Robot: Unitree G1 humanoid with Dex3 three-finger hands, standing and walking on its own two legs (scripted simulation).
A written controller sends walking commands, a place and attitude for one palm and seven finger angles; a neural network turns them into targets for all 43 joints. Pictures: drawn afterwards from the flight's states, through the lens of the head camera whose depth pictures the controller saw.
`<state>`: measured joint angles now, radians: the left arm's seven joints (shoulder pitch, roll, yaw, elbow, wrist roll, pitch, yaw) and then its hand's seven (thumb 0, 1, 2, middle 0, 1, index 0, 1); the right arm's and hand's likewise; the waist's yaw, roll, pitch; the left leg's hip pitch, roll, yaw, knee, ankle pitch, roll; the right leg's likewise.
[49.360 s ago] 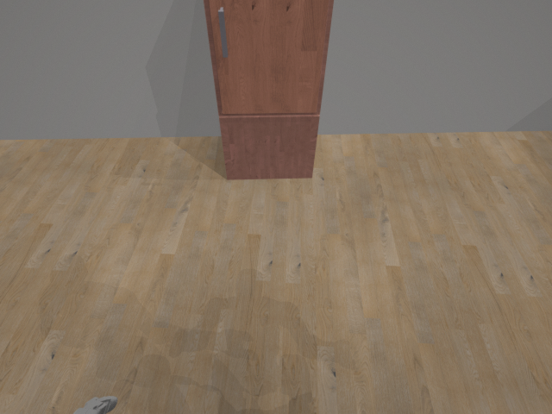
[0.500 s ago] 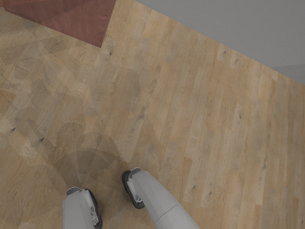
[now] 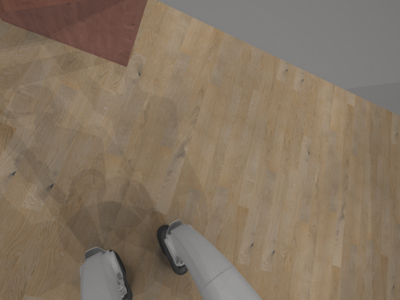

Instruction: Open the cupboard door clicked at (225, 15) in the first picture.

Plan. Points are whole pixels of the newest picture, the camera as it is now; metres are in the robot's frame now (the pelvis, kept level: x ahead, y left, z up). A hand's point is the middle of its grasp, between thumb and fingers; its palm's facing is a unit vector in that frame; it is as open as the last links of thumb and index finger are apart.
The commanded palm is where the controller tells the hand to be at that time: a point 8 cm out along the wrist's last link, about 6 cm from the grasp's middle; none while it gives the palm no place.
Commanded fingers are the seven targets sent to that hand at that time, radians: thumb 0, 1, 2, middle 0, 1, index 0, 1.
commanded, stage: slide the fingers in behind the handle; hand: left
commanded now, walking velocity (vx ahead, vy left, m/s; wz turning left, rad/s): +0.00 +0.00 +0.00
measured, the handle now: out of the picture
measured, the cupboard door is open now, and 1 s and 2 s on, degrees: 41 40 40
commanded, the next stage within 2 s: close the thumb around the handle in 0.90 s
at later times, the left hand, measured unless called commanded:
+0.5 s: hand out of the picture +0.67 +0.23 +0.12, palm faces +0.21 -0.98 +0.01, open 14.0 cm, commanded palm +0.73 +0.17 +0.10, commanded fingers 0.00 -0.50 0.30 -0.30 -1.20 -0.30 -1.20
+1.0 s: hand out of the picture +0.70 +0.23 +0.11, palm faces +0.21 -0.98 +0.01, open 13.6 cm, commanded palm +0.73 +0.17 +0.10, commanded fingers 0.00 -0.44 0.32 -0.30 -1.21 -0.30 -1.21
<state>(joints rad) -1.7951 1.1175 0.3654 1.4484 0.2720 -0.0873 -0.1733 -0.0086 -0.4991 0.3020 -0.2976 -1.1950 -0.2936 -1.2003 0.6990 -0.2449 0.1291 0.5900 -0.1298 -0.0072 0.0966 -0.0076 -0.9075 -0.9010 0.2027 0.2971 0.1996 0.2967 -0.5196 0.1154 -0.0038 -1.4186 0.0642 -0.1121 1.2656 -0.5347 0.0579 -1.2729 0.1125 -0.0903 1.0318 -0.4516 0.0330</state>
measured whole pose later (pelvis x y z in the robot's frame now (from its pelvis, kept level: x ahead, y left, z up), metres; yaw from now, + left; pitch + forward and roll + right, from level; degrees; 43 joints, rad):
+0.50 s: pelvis -0.02 +0.00 -0.01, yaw +0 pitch +39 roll -13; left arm -1.83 1.06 0.32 1.48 0.27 -0.07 -0.07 -0.01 -0.50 0.30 -0.29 -1.20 -0.30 -1.20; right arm 0.65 -0.23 0.14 0.62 -0.12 -0.06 0.09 -0.01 -0.91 -0.90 0.20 0.30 0.20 0.30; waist -0.54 0.12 -0.04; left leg -1.48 0.06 -0.10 1.31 -0.52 0.06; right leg -1.35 0.10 -0.08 1.10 -0.45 0.04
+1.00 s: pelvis +0.01 -0.01 -0.01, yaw +0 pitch +41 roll -13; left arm -1.83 1.09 0.35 1.44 0.28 -0.07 -0.11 -0.01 -0.50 0.30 -0.32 -1.20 -0.36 -1.24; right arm 0.69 -0.22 0.13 0.60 -0.13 -0.03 0.10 -0.01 -0.91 -0.90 0.20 0.30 0.20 0.30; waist -0.53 0.12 -0.02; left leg -1.46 0.07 -0.11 1.28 -0.55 0.04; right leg -1.33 0.12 -0.08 1.07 -0.47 0.02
